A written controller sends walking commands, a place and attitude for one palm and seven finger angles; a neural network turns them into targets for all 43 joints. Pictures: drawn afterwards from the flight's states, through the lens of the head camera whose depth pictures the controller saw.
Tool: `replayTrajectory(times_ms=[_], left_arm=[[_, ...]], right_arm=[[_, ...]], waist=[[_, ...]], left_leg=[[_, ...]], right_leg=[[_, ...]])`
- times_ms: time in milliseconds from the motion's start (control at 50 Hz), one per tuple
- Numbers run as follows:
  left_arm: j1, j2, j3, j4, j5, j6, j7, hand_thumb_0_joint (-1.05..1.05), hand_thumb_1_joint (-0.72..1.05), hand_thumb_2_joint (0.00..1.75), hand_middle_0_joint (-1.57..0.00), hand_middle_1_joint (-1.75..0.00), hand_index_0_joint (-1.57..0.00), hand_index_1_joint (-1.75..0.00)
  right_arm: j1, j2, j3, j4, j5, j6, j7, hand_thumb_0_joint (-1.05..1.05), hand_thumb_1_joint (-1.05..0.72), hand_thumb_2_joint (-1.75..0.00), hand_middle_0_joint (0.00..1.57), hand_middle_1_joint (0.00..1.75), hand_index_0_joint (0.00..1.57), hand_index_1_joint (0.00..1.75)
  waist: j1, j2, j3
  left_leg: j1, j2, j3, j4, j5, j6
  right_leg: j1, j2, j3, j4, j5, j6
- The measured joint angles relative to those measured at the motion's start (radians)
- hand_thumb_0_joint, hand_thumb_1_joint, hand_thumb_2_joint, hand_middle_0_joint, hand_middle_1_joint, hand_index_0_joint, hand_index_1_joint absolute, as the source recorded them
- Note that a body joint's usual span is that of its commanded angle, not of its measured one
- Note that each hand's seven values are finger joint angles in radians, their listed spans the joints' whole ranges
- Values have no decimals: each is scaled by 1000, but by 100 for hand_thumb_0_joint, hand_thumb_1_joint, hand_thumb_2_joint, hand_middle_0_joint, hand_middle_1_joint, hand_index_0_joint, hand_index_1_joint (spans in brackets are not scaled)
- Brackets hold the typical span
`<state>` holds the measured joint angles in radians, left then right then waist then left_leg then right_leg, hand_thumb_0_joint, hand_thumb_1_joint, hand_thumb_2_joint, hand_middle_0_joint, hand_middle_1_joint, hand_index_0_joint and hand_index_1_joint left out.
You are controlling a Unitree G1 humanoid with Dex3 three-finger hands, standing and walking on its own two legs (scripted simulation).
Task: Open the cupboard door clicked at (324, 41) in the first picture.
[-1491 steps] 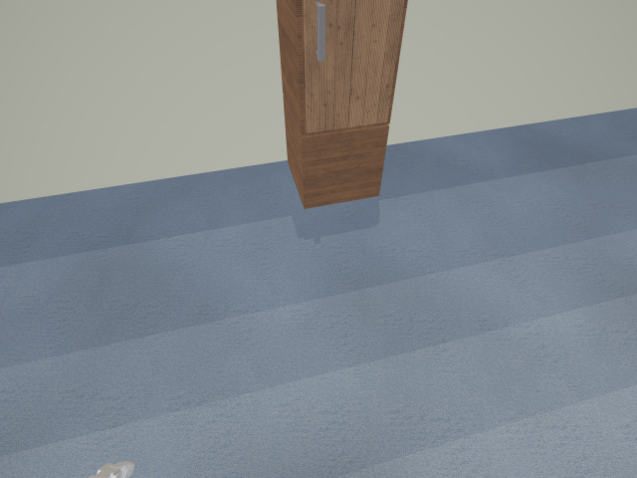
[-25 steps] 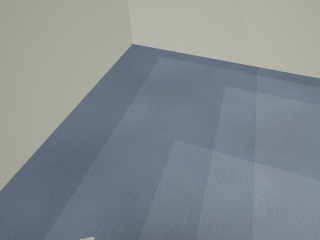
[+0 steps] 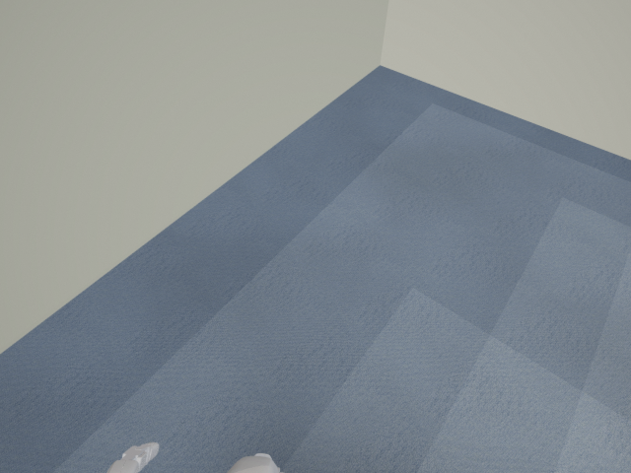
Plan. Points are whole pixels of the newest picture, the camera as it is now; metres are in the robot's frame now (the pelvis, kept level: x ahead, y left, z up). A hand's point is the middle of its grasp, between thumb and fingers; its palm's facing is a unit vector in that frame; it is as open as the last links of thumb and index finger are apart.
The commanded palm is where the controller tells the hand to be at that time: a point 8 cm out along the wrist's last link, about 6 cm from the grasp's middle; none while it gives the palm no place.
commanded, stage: turn to face it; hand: left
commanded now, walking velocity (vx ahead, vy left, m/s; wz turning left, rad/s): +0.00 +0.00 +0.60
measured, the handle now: out of the picture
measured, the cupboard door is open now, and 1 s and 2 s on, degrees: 47 47 47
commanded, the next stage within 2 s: none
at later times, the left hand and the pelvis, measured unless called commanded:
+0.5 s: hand out of the picture +0.04 +0.22 -0.15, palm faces +0.34 -0.90 -0.26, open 7.4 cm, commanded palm none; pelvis +0.01 -0.02 +0.01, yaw +19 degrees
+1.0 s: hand out of the picture -0.05 +0.18 -0.18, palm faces +0.61 -0.77 -0.21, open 7.4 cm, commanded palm none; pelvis +0.02 -0.03 +0.00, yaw +37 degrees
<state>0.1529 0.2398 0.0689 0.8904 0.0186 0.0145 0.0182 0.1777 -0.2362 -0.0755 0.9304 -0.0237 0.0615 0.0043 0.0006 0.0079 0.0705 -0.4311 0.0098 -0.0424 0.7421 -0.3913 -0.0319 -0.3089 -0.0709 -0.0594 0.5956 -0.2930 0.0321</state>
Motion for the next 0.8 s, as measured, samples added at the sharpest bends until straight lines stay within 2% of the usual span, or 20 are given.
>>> replayTrajectory(times_ms=[60,100,140,220,240,260,280,300,360,400,500,560,580,600,640,700,740,800], left_arm=[[25,-16,-10,4,4,8,3,0,91,90,-20,-30,-20,-30],[46,-20,-14,8,4,8,6,0,91,90,-20,-30,-20,-30],[61,-19,-17,12,6,5,6,0,91,90,-20,-30,-20,-30],[83,-17,-23,20,5,0,-3,0,91,90,-20,-30,-20,-30],[91,-16,-23,21,1,1,-6,0,91,90,-20,-30,-20,-30],[101,-17,-22,20,-3,5,-9,0,91,90,-20,-30,-20,-30],[94,-9,-20,25,-7,15,-10,0,91,90,-20,-30,-20,-30],[82,0,-18,30,-7,30,-8,0,91,90,-20,-30,-20,-30],[46,18,-7,34,-4,53,-2,0,91,90,-20,-30,-20,-30],[25,22,-3,26,-5,55,-4,0,91,90,-20,-30,-20,-30],[-8,17,-3,-7,-9,44,-10,0,91,90,-20,-30,-20,-30],[-13,14,-5,-26,-11,31,-9,0,91,90,-20,-30,-20,-30],[-4,20,-6,-39,-9,22,-9,0,91,90,-20,-30,-20,-30],[-2,20,-5,-43,-3,12,-5,0,91,90,-20,-30,-20,-30],[-5,0,-13,-39,0,10,0,0,91,90,-20,-30,-20,-30],[13,-22,-23,-36,1,17,3,0,91,90,-20,-30,-20,-30],[24,-27,-27,-32,2,16,5,0,91,90,-20,-30,-20,-30],[36,-30,-32,-27,4,8,2,0,91,90,-20,-30,-20,-30]], right_arm=[[-19,-25,-16,-6,-1,15,10,0,-91,-90,20,30,20,30],[-34,-28,-17,-9,0,19,14,0,-91,-90,20,30,20,30],[-49,-24,-12,-18,4,17,18,0,-91,-90,20,30,20,30],[-76,-21,2,-39,8,3,22,0,-91,-90,20,30,20,30],[-79,-23,6,-46,7,-3,23,0,-91,-90,20,30,20,30],[-78,-30,9,-56,5,-13,25,0,-91,-90,20,30,20,30],[-82,-25,8,-59,4,-22,21,0,-91,-90,20,30,20,30],[-85,-18,11,-61,3,-27,18,0,-91,-90,20,30,20,30],[-71,1,25,-62,-2,-34,7,0,-91,-90,20,30,20,30],[-58,8,30,-57,-3,-31,-1,0,-91,-90,20,30,20,30],[-29,12,27,-36,-7,-17,-2,0,-90,-90,20,30,20,30],[-13,8,19,-31,-7,-2,2,0,-90,-90,20,30,20,30],[-3,10,16,-33,-3,3,3,0,-90,-90,20,30,20,30],[-5,7,10,-31,1,8,5,0,-90,-90,20,30,20,30],[-15,-13,-4,-23,1,19,10,0,-90,-90,20,30,20,30],[-17,-24,-15,-15,-1,26,19,0,-91,-90,20,30,20,30],[-17,-18,-13,-14,2,28,23,0,-91,-90,20,30,20,30],[-21,-8,-6,-17,7,23,26,0,-91,-90,20,30,20,30]], waist=[[-5,11,10],[-5,-5,15],[-3,-29,25],[9,-60,46],[10,-62,47],[8,-51,40],[5,-59,44],[9,-67,54],[14,-68,63],[14,-56,64],[5,-15,50],[-5,8,35],[-6,-1,20],[0,-4,18],[-12,22,37],[-24,22,40],[-27,-2,40],[-19,-40,45]], left_leg=[[-72,1,33,266,-69,-8],[-77,10,67,319,-72,-21],[-45,18,99,250,-74,-30],[57,14,138,-16,-9,-24],[91,11,143,-98,55,-17],[113,16,134,-157,125,16],[97,6,124,-136,124,45],[86,-1,114,-111,109,59],[88,-3,75,-122,104,56],[100,-3,45,-158,130,43],[112,-5,-18,-206,168,26],[91,-10,-59,-182,163,5],[70,-23,-64,-154,149,2],[40,-31,-60,-90,77,-2],[-25,-29,-43,115,-43,1],[-80,-14,21,333,-54,-12],[-65,1,61,328,-56,-24],[2,12,104,171,-69,-33]], right_leg=[[32,-20,-48,-7,-19,-13],[56,-35,-68,-39,-13,-12],[74,-52,-87,-63,-6,-11],[77,-85,-130,-31,-32,5],[68,-94,-141,2,-52,12],[43,-96,-153,59,-74,19],[7,-99,-131,152,-146,35],[-33,-89,-89,255,-208,44],[-128,-43,-19,462,-228,55],[-158,-25,4,491,-187,57],[-127,4,35,323,-154,48],[-41,26,32,118,-92,37],[1,19,37,12,-83,24],[1,14,41,-12,-26,12],[5,11,8,19,-12,-8],[42,-10,-33,-15,-10,-15],[64,-27,-53,-47,1,-14],[79,-54,-82,-65,5,-9]])
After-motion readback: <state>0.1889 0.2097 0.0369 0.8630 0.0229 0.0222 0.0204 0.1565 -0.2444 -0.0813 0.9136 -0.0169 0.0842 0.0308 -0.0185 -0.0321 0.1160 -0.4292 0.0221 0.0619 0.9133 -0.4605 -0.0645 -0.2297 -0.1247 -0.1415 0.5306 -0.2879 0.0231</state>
